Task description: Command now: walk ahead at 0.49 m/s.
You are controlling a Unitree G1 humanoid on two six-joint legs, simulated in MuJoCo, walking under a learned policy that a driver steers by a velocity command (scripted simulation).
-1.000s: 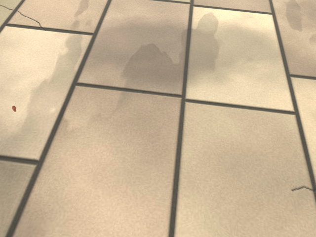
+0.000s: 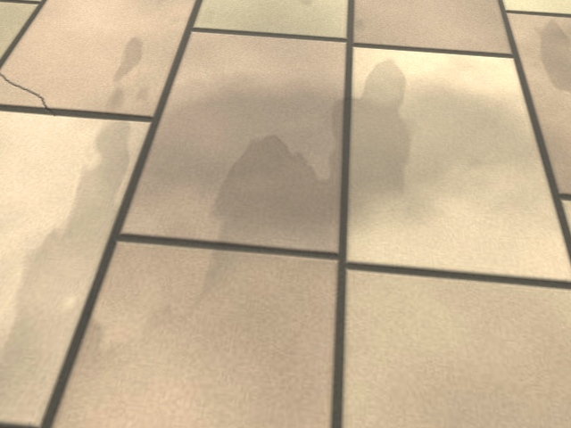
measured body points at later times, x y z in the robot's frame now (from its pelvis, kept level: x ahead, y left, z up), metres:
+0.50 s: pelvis +0.20 -0.03 +0.00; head +0.23 -0.05 +0.45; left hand +0.35 +0.21 -0.11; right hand +0.29 -0.31 -0.14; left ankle +0.15 +0.11 -0.69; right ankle +0.30 -0.13 -0.73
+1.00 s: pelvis +0.26 +0.00 +0.00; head +0.27 +0.00 +0.45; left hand +0.36 +0.26 -0.13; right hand +0.31 -0.26 -0.14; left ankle +0.22 +0.12 -0.73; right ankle +0.30 -0.13 -0.73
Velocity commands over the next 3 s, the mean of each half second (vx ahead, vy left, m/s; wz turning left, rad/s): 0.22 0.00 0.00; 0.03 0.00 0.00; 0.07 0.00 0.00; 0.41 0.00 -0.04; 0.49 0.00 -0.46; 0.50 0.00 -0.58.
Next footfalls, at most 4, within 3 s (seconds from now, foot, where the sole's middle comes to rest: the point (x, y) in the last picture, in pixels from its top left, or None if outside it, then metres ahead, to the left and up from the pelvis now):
0.32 right None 0.34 -0.13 -0.77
0.62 left None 0.26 0.12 -0.77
2.04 left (252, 316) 0.73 0.11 -0.77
2.58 right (367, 244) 0.96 -0.20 -0.77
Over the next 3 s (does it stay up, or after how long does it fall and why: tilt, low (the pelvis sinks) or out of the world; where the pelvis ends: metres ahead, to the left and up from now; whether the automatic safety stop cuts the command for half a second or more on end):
stays up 1.05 -0.15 0.01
